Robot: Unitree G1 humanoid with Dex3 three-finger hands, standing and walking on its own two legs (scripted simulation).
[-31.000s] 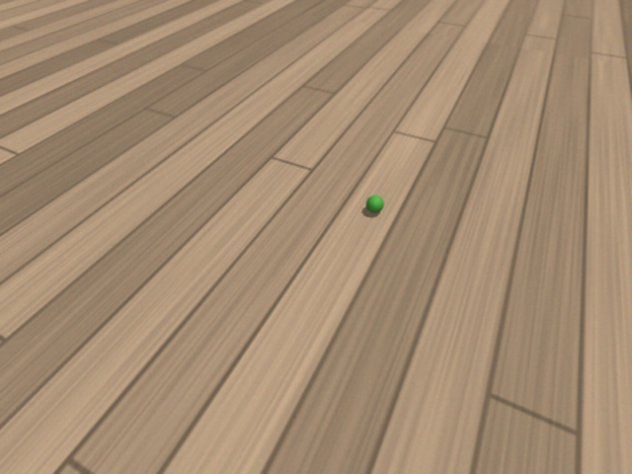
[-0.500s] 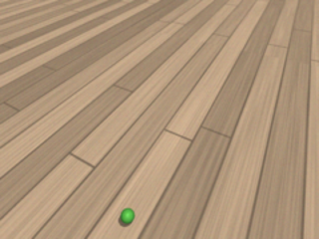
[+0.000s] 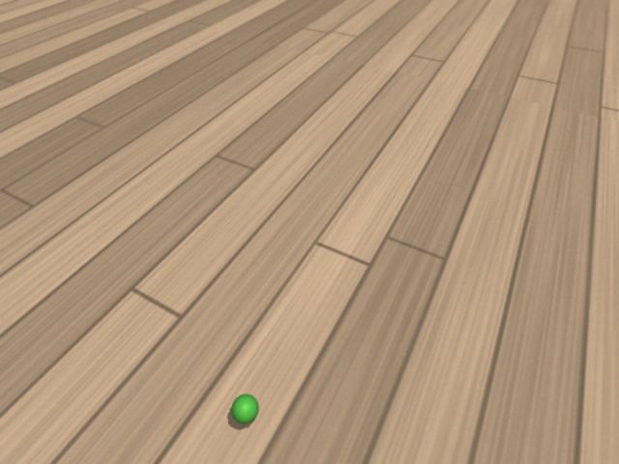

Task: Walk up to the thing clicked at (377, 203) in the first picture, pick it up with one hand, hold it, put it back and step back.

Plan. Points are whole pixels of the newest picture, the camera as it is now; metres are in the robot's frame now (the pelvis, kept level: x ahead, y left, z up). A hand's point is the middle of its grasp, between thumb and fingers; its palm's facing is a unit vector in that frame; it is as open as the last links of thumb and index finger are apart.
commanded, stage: stand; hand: left
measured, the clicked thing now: (245, 408) +0.43 +0.21 -0.74
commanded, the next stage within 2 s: none
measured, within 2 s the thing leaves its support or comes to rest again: neither
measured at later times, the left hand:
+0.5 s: hand out of the picture +0.06 +0.25 -0.16, palm faces -0.04 -0.94 -0.35, open 7.4 cm
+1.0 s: hand out of the picture +0.07 +0.25 -0.16, palm faces -0.04 -0.94 -0.35, open 7.4 cm
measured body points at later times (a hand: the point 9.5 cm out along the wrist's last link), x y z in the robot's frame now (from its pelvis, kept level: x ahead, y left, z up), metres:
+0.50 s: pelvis -0.01 -0.01 +0.00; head +0.00 -0.01 +0.45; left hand +0.07 +0.30 -0.13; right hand +0.06 -0.31 -0.14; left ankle +0.00 +0.14 -0.75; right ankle +0.00 -0.13 -0.75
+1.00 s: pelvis +0.00 -0.01 +0.00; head +0.01 -0.01 +0.45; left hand +0.08 +0.30 -0.13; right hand +0.07 -0.31 -0.14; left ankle +0.00 +0.14 -0.75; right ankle +0.00 -0.13 -0.75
